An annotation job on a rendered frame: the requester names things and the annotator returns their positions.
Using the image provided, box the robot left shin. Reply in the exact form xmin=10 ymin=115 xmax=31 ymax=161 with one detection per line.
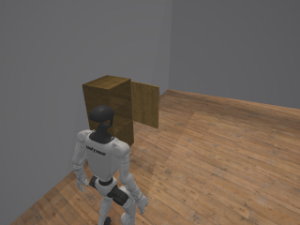
xmin=97 ymin=196 xmax=113 ymax=225

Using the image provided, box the robot left upper arm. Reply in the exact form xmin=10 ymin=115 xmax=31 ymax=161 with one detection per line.
xmin=72 ymin=129 xmax=92 ymax=166

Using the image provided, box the robot left hand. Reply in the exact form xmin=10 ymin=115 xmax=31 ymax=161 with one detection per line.
xmin=76 ymin=176 xmax=89 ymax=192

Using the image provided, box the robot right hand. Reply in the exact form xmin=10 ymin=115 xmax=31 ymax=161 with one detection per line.
xmin=134 ymin=196 xmax=148 ymax=214

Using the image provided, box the robot right forearm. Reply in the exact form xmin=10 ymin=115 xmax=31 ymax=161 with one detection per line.
xmin=125 ymin=173 xmax=143 ymax=203

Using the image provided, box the cupboard door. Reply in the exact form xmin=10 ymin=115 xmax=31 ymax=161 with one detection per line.
xmin=130 ymin=81 xmax=159 ymax=128

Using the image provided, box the robot right upper arm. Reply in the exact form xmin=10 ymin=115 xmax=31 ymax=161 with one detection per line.
xmin=113 ymin=140 xmax=131 ymax=185

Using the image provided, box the robot left thigh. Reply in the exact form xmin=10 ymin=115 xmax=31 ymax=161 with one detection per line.
xmin=89 ymin=175 xmax=113 ymax=202

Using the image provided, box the robot left forearm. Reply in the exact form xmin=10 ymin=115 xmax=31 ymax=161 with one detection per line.
xmin=71 ymin=162 xmax=85 ymax=181

